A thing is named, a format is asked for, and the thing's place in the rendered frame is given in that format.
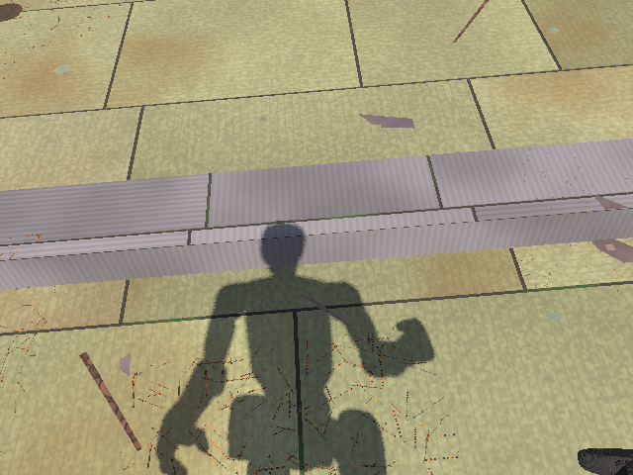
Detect robot right hand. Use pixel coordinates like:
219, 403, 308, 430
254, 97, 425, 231
578, 448, 633, 475

